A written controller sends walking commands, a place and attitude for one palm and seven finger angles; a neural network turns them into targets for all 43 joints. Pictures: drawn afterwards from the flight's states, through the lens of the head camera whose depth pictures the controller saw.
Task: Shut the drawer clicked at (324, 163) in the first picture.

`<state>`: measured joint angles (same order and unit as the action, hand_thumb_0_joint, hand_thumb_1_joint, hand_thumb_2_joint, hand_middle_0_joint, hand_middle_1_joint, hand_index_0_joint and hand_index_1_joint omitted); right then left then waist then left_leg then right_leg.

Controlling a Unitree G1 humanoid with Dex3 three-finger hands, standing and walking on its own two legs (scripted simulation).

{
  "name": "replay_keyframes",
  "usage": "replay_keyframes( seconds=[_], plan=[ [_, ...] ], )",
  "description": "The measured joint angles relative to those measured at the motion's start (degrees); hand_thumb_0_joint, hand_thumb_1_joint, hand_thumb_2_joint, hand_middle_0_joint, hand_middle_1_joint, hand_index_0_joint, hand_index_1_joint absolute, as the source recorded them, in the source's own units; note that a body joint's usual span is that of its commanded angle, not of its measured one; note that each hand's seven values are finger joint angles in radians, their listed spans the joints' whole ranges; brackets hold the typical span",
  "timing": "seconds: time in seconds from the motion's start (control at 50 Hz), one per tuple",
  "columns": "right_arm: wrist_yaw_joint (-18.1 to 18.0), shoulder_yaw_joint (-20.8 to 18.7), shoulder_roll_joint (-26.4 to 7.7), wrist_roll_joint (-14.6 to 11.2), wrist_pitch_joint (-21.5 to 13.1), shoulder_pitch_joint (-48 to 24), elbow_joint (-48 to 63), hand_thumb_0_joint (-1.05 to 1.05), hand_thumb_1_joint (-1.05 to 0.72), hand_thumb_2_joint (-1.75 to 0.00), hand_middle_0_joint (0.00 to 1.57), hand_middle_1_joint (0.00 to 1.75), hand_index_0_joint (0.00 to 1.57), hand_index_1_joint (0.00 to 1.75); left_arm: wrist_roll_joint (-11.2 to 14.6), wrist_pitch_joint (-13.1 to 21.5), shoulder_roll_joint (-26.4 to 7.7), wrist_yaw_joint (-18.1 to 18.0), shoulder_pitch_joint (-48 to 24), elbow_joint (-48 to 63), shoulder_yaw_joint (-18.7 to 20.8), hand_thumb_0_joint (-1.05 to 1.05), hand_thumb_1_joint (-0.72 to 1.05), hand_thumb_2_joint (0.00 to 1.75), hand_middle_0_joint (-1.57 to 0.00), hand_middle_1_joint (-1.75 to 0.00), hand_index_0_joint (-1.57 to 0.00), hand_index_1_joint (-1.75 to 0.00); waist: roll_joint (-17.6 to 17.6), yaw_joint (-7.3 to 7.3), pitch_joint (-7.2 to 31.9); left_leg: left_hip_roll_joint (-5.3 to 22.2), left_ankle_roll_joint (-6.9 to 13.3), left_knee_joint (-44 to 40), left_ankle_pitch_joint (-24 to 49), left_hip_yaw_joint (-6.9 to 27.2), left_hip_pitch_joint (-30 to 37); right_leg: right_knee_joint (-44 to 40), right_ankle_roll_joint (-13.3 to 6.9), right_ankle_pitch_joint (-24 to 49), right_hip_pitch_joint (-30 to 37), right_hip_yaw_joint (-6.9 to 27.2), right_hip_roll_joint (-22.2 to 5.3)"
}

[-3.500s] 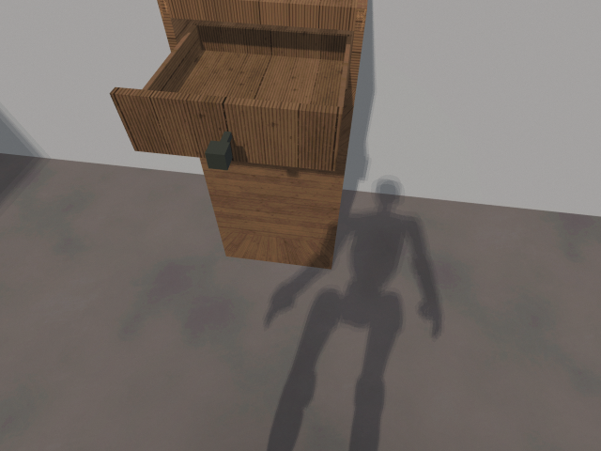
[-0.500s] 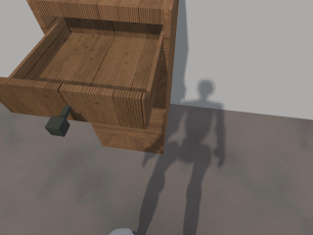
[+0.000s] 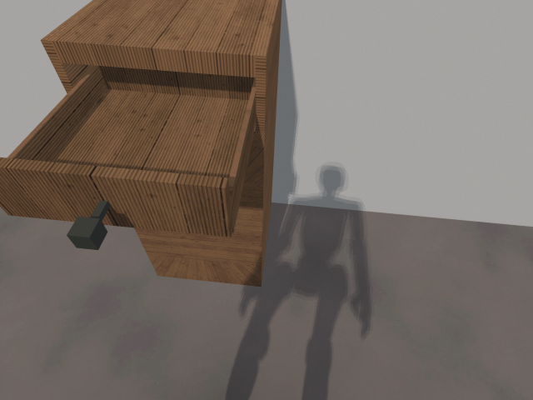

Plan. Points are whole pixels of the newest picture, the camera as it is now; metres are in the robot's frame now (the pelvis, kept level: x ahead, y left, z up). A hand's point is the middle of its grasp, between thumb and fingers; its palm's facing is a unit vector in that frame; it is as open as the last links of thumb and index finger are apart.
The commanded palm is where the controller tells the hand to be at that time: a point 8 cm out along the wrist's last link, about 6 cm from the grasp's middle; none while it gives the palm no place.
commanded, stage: look again from close up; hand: left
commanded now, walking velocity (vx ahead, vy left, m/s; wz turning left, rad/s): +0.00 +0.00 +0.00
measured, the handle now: (93, 223) +0.34 +0.27 +0.08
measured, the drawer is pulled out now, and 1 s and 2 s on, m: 0.30 0.30 0.30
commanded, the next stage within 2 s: shuffle to correct the standing spot in 0.54 s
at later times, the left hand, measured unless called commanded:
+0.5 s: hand out of the picture +0.01 +0.22 -0.18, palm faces -0.03 -0.97 -0.23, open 7.4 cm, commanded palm none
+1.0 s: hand out of the picture +0.02 +0.23 -0.19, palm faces +0.00 -0.98 -0.21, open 7.4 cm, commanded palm none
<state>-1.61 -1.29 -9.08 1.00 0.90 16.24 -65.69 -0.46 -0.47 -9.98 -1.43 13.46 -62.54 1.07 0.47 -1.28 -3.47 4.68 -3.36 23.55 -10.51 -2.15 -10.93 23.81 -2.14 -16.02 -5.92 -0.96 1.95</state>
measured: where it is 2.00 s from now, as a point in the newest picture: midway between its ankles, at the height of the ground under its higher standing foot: outside the picture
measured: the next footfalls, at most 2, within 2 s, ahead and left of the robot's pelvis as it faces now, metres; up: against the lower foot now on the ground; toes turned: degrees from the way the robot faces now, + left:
none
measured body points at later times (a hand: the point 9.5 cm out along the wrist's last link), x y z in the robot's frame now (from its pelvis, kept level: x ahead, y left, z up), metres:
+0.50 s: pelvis +0.00 +0.04 -0.01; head +0.01 +0.03 +0.44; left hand +0.01 +0.27 -0.16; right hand +0.01 -0.19 -0.17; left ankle +0.01 +0.15 -0.74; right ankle -0.03 -0.09 -0.74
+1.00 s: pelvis +0.02 +0.04 -0.02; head +0.04 +0.05 +0.43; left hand +0.02 +0.28 -0.17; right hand +0.03 -0.20 -0.17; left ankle +0.01 +0.15 -0.74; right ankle -0.03 -0.09 -0.74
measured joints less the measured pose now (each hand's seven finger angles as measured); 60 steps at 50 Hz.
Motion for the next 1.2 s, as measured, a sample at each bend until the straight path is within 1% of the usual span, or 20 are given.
replay_keyframes(
  seconds=[0.04,0.06,0.08,0.12,0.16,0.24,0.34,0.56,0.7,0.8,0.88,0.96,0.98,1.02,1.06,1.08,1.1,1.12,1.14,1.2],
  plan=[
    [0.1,0.2,0.1,-0.1,-0.1,0.1,0.3,0.0,-0.91,-0.9,0.19,0.3,0.19,0.3,-0.2,0.5,0.4,-0.5,0.4,-0.2,-0.2,0.01,0.91,0.9,-0.2,-0.3,-0.2,-0.3,-0.4,0.22,0.2,0.3,0.3,1.8,-0.3,-0.2,-1.1,-0.1,0.2,0.2,-0.3,0.1,0.2],
    [0.2,0.2,-0.3,-0.2,0.0,0.0,1.1,0.0,-0.91,-0.9,0.2,0.3,0.19,0.3,-0.3,1.2,0.8,-1.0,1.0,0.1,-0.5,0.01,0.91,0.9,-0.2,-0.3,-0.2,-0.3,-1.0,0.39,0.2,0.4,0.9,4.5,-2.5,0.1,-2.5,0.2,0.4,0.3,-1.0,0.3,0.5],
    [0.4,0.2,-0.6,-0.2,0.1,0.0,2.2,0.0,-0.91,-0.9,0.2,0.3,0.19,0.3,-0.5,1.6,1.3,-1.1,1.7,0.5,-0.7,0.01,0.91,0.9,-0.2,-0.3,-0.2,-0.3,-1.6,0.32,0.4,0.3,1.4,6.6,-4.6,0.4,-3.5,1.0,0.5,0.2,-1.9,0.6,0.7],
    [0.6,0.0,-1.1,-0.2,-0.5,0.0,4.1,0.0,-0.91,-0.9,0.19,0.3,0.19,0.3,-0.6,1.9,1.9,-1.1,2.9,1.0,-1.3,0.01,0.91,0.9,-0.2,-0.3,-0.2,-0.3,-2.7,-0.24,0.7,-0.2,2.0,7.3,-4.3,0.7,-4.0,3.2,0.7,-0.8,-3.3,0.8,0.9],
    [0.7,0.3,-0.8,0.0,-1.3,0.1,5.2,0.0,-0.91,-0.9,0.19,0.3,0.19,0.3,-0.5,1.5,1.8,-1.0,3.1,1.2,-1.4,0.01,0.91,0.9,-0.2,-0.3,-0.2,-0.3,-2.3,-0.44,0.9,-1.1,2.1,8.3,-4.6,0.3,-4.2,5.5,1.2,-2.2,-4.0,1.2,-0.1],
    [0.4,0.9,-0.5,0.3,-1.6,0.4,5.9,0.0,-0.93,-0.9,0.2,0.3,0.19,0.3,-0.6,0.6,1.5,-0.8,3.0,1.9,-1.5,0.01,0.9,0.9,-0.2,-0.3,-0.2,-0.3,-2.2,0.24,1.8,-2.6,3.0,8.8,-5.5,-0.4,-4.0,7.3,2.2,-3.3,-4.4,1.8,-1.6],
    [0.7,1.3,-0.8,0.3,-1.6,0.1,5.6,0.01,-0.94,-0.9,0.2,0.3,0.2,0.3,-0.7,0.4,0.6,-0.6,2.8,2.7,-1.5,0.01,0.9,0.9,-0.2,-0.3,-0.2,-0.3,-1.6,0.97,2.1,-3.8,3.8,7.6,-4.8,-1.1,-3.6,7.7,2.8,-3.4,-4.9,2.4,-2.8],
    [0.7,1.6,-1.2,-0.1,-2.2,-1.7,4.0,0.0,-0.92,-0.9,0.2,0.3,0.2,0.3,-0.6,0.5,-0.8,-0.2,3.2,1.6,-1.7,0.01,0.9,0.9,-0.2,-0.3,-0.2,-0.3,-0.3,1.32,1.5,-3.9,3.7,4.8,-3.5,-1.9,-2.4,6.2,2.9,-2.5,-4.7,3.2,-2.9],
    [0.6,1.5,-1.6,-0.2,-2.1,-2.8,2.8,0.0,-0.91,-0.9,0.2,0.3,0.2,0.3,-0.5,0.5,-0.5,-0.1,2.9,0.8,-1.8,0.01,0.9,0.9,-0.2,-0.3,-0.2,-0.3,0.2,1.49,1.2,-3.4,3.2,4.3,-3.4,-1.8,-1.8,5.7,2.5,-2.3,-4.1,3.1,-2.4],
    [1.0,1.2,-2.0,0.0,-1.3,-2.4,3.2,0.0,-0.91,-0.9,0.2,0.3,0.19,0.3,-0.8,0.3,0.1,0.1,3.3,1.5,-1.5,0.01,0.9,0.9,-0.2,-0.3,-0.2,-0.3,0.2,1.73,1.4,-3.3,3.1,6.0,-4.5,-1.8,-2.6,7.1,2.3,-3.4,-4.7,3.1,-2.3],
    [1.2,0.9,-2.4,0.2,-0.8,-1.4,3.9,0.0,-0.91,-0.9,0.2,0.3,0.19,0.3,-0.9,0.0,0.4,0.3,4.0,2.2,-0.9,0.01,0.9,0.9,-0.2,-0.3,-0.2,-0.3,0.3,1.87,1.5,-3.8,3.4,8.2,-6.2,-1.7,-3.2,8.8,2.6,-5.0,-4.9,3.0,-2.8],
    [1.1,0.8,-2.2,0.2,-0.9,-0.6,4.6,0.0,-0.91,-0.9,0.19,0.3,0.19,0.3,-1.1,-0.5,0.0,0.1,4.6,2.7,-0.1,0.01,0.9,0.9,-0.2,-0.3,-0.2,-0.3,1.4,2.21,1.4,-5.0,4.2,9.2,-7.6,-2.3,-2.9,10.7,3.3,-6.7,-5.1,3.6,-4.1],
    [1.1,0.8,-2.1,0.3,-1.0,-0.4,4.9,0.0,-0.91,-0.9,0.19,0.3,0.19,0.3,-1.1,-0.8,-0.2,0.0,4.6,2.9,0.1,0.01,0.9,0.9,-0.2,-0.3,-0.2,-0.3,1.6,2.24,1.3,-5.3,4.5,9.6,-8.0,-2.5,-2.9,11.5,3.0,-7.3,-5.4,3.8,-4.4],
    [1.0,0.8,-1.9,0.3,-1.2,-0.2,5.7,0.0,-0.91,-0.9,0.19,0.3,0.19,0.3,-1.2,-1.2,-0.7,-0.2,4.3,3.1,0.4,0.01,0.9,0.9,-0.2,-0.3,-0.2,-0.3,1.8,2.47,1.1,-5.5,5.0,10.3,-8.8,-3.1,-3.2,14.8,1.8,-9.4,-7.0,2.9,-4.9],
    [0.7,0.9,-1.4,0.4,-1.3,-0.4,6.2,0.0,-0.91,-0.9,0.2,0.3,0.19,0.3,-1.1,-1.5,-1.2,-0.4,3.7,3.3,0.5,0.01,0.9,0.9,-0.2,-0.3,-0.2,-0.3,1.8,2.65,0.7,-5.6,5.3,10.1,-9.0,-4.0,-3.0,18.4,1.2,-12.4,-9.1,1.3,-5.1],
    [0.5,1.0,-1.1,0.4,-1.4,-0.6,6.4,0.0,-0.91,-0.9,0.2,0.3,0.19,0.3,-0.9,-1.5,-1.3,-0.5,3.3,3.3,0.5,0.01,0.9,0.9,-0.2,-0.3,-0.2,-0.3,1.7,2.57,0.4,-5.6,5.3,9.8,-8.9,-4.3,-2.8,18.5,1.1,-12.1,-9.7,0.5,-5.1],
    [0.4,1.2,-0.8,0.4,-1.4,-0.8,6.4,0.0,-0.91,-0.9,0.2,0.3,0.19,0.3,-0.8,-1.3,-1.4,-0.6,2.8,3.4,0.5,0.01,0.9,0.9,-0.2,-0.3,-0.2,-0.3,1.6,2.47,0.1,-5.7,5.2,9.5,-8.7,-4.5,-2.6,16.8,1.1,-10.1,-9.6,-0.2,-5.1],
    [0.3,1.3,-0.5,0.3,-1.5,-0.9,6.3,0.0,-0.91,-0.9,0.2,0.3,0.19,0.3,-0.7,-1.0,-1.5,-0.6,2.5,3.5,0.4,0.01,0.9,0.9,-0.2,-0.3,-0.2,-0.3,1.5,2.35,-0.1,-5.9,5.0,9.5,-8.7,-4.6,-2.5,14.3,1.1,-5.9,-9.1,-0.3,-5.0],
    [0.2,1.4,-0.4,0.1,-1.5,-1.2,6.0,0.0,-0.91,-0.9,0.2,0.3,0.19,0.3,-0.7,-0.6,-1.3,-0.7,2.0,3.3,0.3,0.01,0.9,0.9,-0.2,-0.3,-0.2,-0.3,0.8,2.11,-0.3,-5.6,4.8,9.5,-8.8,-4.3,-2.3,13.5,1.3,-4.4,-8.6,-0.6,-4.7],
    [-0.1,1.2,-0.5,-0.1,-1.1,-1.7,4.7,0.0,-0.93,-0.9,0.2,0.3,0.2,0.3,-0.5,0.4,-0.5,-0.5,1.6,3.2,-0.5,0.01,0.91,0.9,-0.2,-0.3,-0.2,-0.3,-0.9,1.47,0.7,-5.0,4.1,7.6,-8.1,-3.7,-1.3,11.3,1.3,-5.3,-7.3,-1.2,-4.0]
  ],
)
